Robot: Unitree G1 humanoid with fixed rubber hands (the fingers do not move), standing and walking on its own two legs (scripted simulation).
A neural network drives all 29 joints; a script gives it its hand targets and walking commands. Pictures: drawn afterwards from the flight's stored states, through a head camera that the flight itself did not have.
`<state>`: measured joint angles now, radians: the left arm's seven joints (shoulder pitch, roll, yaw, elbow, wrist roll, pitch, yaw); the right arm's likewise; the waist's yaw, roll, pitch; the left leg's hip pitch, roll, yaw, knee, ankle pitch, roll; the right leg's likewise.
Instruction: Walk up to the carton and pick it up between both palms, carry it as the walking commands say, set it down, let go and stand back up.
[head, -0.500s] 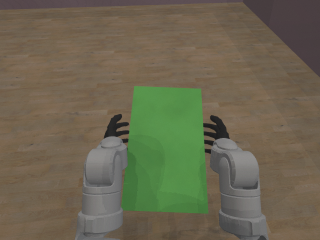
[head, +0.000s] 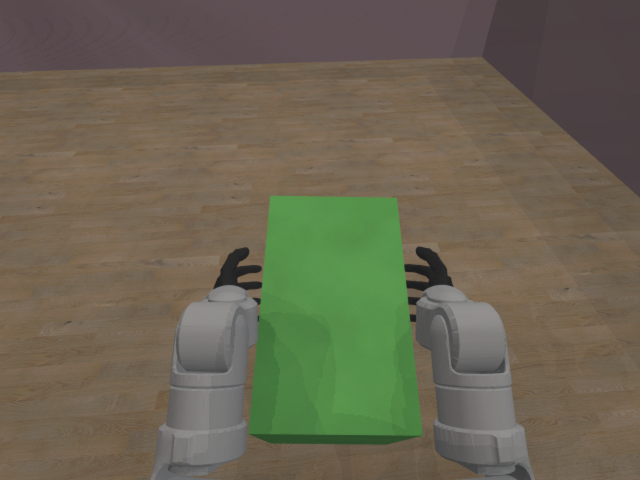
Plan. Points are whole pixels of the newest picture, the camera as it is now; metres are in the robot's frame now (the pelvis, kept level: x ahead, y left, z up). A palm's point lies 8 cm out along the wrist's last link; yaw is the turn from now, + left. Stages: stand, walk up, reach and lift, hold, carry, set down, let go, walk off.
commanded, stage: carry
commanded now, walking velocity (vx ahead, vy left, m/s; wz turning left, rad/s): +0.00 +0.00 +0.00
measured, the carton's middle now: (330, 326) +0.32 +0.00 +0.02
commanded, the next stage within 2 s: none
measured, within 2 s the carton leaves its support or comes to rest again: neither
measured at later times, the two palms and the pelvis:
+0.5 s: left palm (214, 321) +0.31 +0.15 +0.05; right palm (404, 316) +0.31 -0.10 +0.05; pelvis +0.02 +0.03 +0.00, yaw +0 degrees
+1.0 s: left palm (197, 326) +0.32 +0.18 +0.03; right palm (386, 323) +0.31 -0.08 +0.04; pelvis +0.02 +0.06 +0.00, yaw -1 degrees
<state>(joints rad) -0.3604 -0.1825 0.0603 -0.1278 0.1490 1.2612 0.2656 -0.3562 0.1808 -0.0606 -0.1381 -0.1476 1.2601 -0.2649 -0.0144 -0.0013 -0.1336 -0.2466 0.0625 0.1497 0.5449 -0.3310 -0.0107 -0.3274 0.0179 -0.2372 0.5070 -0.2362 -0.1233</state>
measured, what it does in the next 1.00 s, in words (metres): shifts its weight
